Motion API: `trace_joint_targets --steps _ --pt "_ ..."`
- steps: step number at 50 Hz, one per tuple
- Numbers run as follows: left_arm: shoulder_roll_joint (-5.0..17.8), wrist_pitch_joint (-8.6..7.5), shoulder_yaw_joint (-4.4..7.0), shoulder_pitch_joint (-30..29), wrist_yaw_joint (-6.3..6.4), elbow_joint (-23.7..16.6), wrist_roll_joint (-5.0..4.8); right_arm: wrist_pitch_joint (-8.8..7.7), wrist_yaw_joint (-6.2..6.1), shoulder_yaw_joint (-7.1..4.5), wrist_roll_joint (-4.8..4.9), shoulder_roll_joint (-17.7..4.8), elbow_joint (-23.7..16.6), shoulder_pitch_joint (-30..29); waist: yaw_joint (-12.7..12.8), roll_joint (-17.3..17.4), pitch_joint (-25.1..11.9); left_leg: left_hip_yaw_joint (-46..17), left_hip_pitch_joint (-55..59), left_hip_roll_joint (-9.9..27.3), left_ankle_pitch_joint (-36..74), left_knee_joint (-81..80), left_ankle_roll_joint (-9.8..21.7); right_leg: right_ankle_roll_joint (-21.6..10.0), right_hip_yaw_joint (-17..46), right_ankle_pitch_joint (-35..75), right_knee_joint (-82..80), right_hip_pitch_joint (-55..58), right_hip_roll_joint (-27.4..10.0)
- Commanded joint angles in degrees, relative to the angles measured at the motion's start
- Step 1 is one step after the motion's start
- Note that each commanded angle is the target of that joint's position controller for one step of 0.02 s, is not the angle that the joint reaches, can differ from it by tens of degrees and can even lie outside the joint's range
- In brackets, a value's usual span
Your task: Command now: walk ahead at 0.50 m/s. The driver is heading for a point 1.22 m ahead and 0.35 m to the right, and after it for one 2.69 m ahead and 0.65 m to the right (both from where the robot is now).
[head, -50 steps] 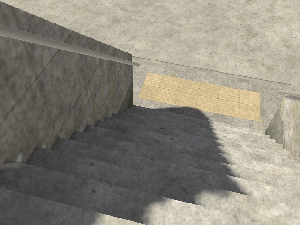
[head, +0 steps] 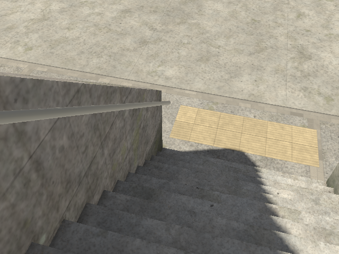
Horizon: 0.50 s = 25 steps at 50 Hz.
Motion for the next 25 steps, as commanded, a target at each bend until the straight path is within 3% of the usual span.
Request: trace_joint_targets --steps 1,3,4,5,6,7,8,9,10,11,12,13,14,15,16,17,18,19,20,21,22,23,24,25 --pt "7.3 0.05 0.85 -2.2 0.61 -3.0 -1.02 -0.28 1.35 -0.1 -1.61 -1.8 -2.7 -2.3 -1.1 -4.4 8.1 4.8 15.6 -3.7 24.7 -7.3 1.4 -8.7 6.5 6.3 -7.1 -23.1 -8.5" --pt "8.1 0.15 1.32 -2.8 0.32 -2.5 -2.03 1.59 1.16 -0.34 -0.37 -2.0 -2.0 0.8 -1.6 -6.6 7.1 3.3 27.0 -4.9 24.0 -6.8 1.0 -6.4 3.7 4.6 -1.7 -27.2 -8.2" --pt "8.0 0.31 1.53 -2.9 0.35 -2.7 -2.09 2.18 0.85 -0.56 0.36 -3.3 -2.6 -0.1 -1.3 -6.7 7.4 2.7 26.3 -4.5 21.7 -10.5 0.2 -4.6 3.6 4.2 2.1 -22.5 -8.7" --pt "8.0 0.6 1.82 -3.8 0.31 -2.6 -1.42 2.46 0.12 -1.4 0.78 -5.2 -0.9 3.2 -3.3 -7.0 5.1 3.8 30.9 -4.4 21.5 -8.7 -1.0 -3.0 4.2 5.4 9.7 -20.4 -9.0" --pt "7.8 0.91 2.03 -4.8 0.02 -3.0 -1.53 2.5 -0.24 -2.04 1.01 -6.8 0.7 8.8 -5.6 -7.0 4.4 1.6 29.6 -1.7 18.9 -17.0 -1.5 -1.1 5.0 9.8 18.2 -11.4 -8.5" --pt "9.2 1.13 2.74 -7.0 -0.32 -2.6 -1.77 2.1 -0.1 -3.34 0.14 -9.6 4.2 17.7 -9.9 -8.5 1.0 2.7 37.5 -0.4 21.6 -21.8 -2.2 0.2 5.3 20.3 30.2 -7.5 -8.1" --pt "8.6 0.81 2.97 -9.5 -0.34 -1.1 -2.64 1.29 0.12 -4.59 -0.35 -12.2 7.4 27.8 -15.4 -9.4 -1.9 0.8 48.5 2.7 23.8 -24.0 -0.5 2.2 6.8 24.5 46.3 -12.4 -7.4" --pt "4.2 0.4 2.21 -7.6 0.13 0.4 -3.02 -0.13 0.02 -3.34 -1.88 -10.0 7.9 30.8 -18.7 8.6 4.5 -1.3 47.2 6.0 23.3 -36.3 3.5 4.2 5.5 -15.7 74.7 -17.4 4.7" --pt "-1.6 0.27 1.91 7.3 -0.93 2.2 -2.11 -1.62 0.94 -0.79 -3.35 -10.4 8.4 27.4 -7.0 23.1 2.5 2.2 59.0 7.2 55.3 -5.4 -0.6 1.6 12.5 -22.5 81.1 -38.6 5.6" --pt "0.4 -0.03 2.31 11.7 -1.08 1.7 -3.15 -1.48 1.46 -1.47 -2.1 -11.1 8.4 29.0 -5.4 30.5 -2.4 -4.4 60.1 11.6 58.7 -3.7 2.5 2.0 13.6 -17.1 81.7 -42.9 4.9" --pt "2.9 0.16 2.78 8.3 -0.85 1.1 -4.29 -1.19 2.27 -0.43 -0.74 -7.1 8.9 29.5 -6.5 17.3 -2.8 -7.8 54.2 11.5 30.5 -9.3 3.2 0.1 12.7 -6.6 73.6 -45.4 2.5" --pt "2.7 0.69 2.82 7.4 -0.37 0.5 -4.39 -0.82 2.77 -0.48 -0.66 -8.1 8.2 23.6 -2.5 11.7 -1.7 -13.0 45.7 14.6 16.6 -11.4 4.8 -0.8 10.9 1.6 74.2 -45.0 0.9" --pt "0.6 1.7 1.77 3.8 0.24 -2.7 -5.3 -0.33 2.32 -1.37 0.22 -12.2 10.1 22.4 -0.6 15.2 -2.8 -25.7 41.4 21.0 -1.9 -18.0 9.2 -1.4 7.2 3.8 76.9 -49.0 -2.3" --pt "0.7 2.74 1.62 -3.9 0.49 -4.6 -4.81 -1.21 1.89 0.15 -1.12 -6.0 9.0 18.5 -1.9 8.9 2.0 -24.8 32.3 19.9 -14.2 -18.7 6.7 -4.7 13.8 16.4 61.6 -51.5 -5.4" --pt "3.7 3.47 2.37 -8.0 0.49 -6.1 -4.09 -2.43 1.14 1.35 -2.45 -2.1 8.8 15.5 -2.0 6.4 5.3 -22.2 25.5 17.4 -15.0 -17.9 3.7 -6.3 15.2 20.2 55.8 -49.4 -6.0" --pt "2.8 4.63 2.79 -7.0 0.42 -5.8 -2.59 -2.89 -0.31 2.33 -3.35 -1.1 8.4 13.4 -0.2 5.9 7.8 -13.8 18.0 14.4 -14.8 -17.8 2.9 -4.4 14.0 26.4 46.0 -45.0 -4.6" --pt "3.4 5.22 3.17 -6.8 0.55 -6.0 -1.47 -3.05 -1.37 2.28 -4.19 -2.0 8.7 12.9 -0.3 7.2 7.0 -12.4 17.5 13.7 -12.1 -17.8 4.1 -2.9 13.8 27.8 42.9 -43.4 -4.5" --pt "2.0 5.67 2.92 -6.6 0.36 -6.8 -1.32 -2.83 -2.23 2.19 -4.26 -2.6 10.1 15.1 -0.4 8.8 7.2 -11.7 19.2 13.6 -12.3 -17.4 5.5 -1.7 13.6 28.1 39.9 -44.3 -4.4" --pt "3.0 5.78 2.99 -5.5 -0.33 -6.5 -1.28 -2.86 -2.84 1.84 -4.26 -4.3 9.9 14.7 1.0 8.4 5.7 -10.9 18.1 12.6 -12.3 -17.4 6.2 -1.8 12.5 29.9 39.8 -41.0 -4.3" --pt "3.5 5.82 3.15 -7.2 -0.85 -7.3 -1.14 -2.67 -2.88 1.44 -4.0 -5.5 9.7 15.0 0.8 7.6 6.1 -9.9 19.2 13.0 -12.1 -17.5 6.5 -2.0 10.4 29.2 39.7 -42.0 -3.8" --pt "5.4 5.31 3.69 -12.8 -1.88 -10.3 -1.57 -2.96 -3.69 1.83 -2.46 -1.7 8.6 15.4 -0.7 4.4 7.0 -7.8 24.8 11.1 -22.8 -13.8 3.7 -3.4 17.5 42.3 28.2 -48.0 -5.6" --pt "5.0 5.16 3.52 -15.6 -2.52 -11.3 -1.05 -3.06 -4.52 1.7 -1.82 -1.8 8.8 16.7 -2.5 5.3 7.3 -7.4 28.0 11.9 -24.2 -12.1 3.0 -3.9 17.1 46.9 24.6 -50.1 -4.7" --pt "4.1 5.23 3.5 -16.4 -3.16 -11.8 -0.83 -2.91 -5.85 2.06 -0.89 -0.7 9.0 17.5 -2.6 2.9 10.6 -1.7 24.4 10.2 -27.5 -9.6 2.4 -3.0 16.7 58.0 15.5 -47.2 -3.1" --pt "3.1 4.53 2.69 -18.2 -4.18 -11.9 -0.52 -3.21 -7.05 2.07 -0.9 -1.3 8.6 17.7 -3.0 2.1 11.0 2.3 19.4 8.4 -31.4 -8.7 1.5 -2.8 13.4 67.0 9.1 -40.4 -2.0"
